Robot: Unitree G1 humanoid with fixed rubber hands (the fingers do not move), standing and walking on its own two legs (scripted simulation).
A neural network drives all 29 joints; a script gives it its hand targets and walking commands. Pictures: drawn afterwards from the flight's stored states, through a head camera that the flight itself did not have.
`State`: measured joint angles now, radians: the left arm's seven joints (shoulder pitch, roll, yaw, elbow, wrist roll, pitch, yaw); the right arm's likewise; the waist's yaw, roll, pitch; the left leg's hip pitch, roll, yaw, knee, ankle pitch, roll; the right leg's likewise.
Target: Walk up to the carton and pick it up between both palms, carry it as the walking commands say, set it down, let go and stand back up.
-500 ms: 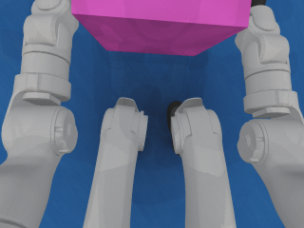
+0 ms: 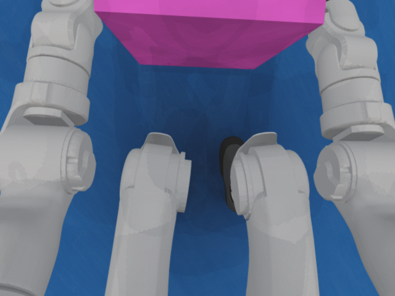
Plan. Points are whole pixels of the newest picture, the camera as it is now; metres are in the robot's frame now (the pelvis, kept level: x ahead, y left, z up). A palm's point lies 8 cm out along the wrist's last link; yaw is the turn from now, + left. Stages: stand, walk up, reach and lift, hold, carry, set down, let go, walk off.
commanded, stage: set down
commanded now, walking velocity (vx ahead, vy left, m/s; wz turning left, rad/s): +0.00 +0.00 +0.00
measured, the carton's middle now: out of the picture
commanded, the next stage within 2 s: none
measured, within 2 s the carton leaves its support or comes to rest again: rests again in 1.58 s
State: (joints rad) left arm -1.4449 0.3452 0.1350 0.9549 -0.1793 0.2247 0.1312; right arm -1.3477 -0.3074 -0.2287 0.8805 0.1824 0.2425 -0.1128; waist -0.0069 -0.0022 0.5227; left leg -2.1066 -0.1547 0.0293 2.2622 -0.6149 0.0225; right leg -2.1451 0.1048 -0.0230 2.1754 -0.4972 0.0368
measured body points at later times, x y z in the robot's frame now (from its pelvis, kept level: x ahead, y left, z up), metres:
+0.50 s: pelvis +0.00 +0.00 -0.01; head +0.35 +0.02 +0.25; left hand +0.56 +0.18 -0.17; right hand +0.54 -0.18 -0.17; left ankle +0.11 +0.09 -0.33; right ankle +0.15 -0.11 -0.33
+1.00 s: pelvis +0.02 +0.00 -0.02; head +0.36 +0.01 +0.28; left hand +0.56 +0.18 -0.16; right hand +0.54 -0.18 -0.17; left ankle +0.11 +0.09 -0.33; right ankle +0.15 -0.11 -0.33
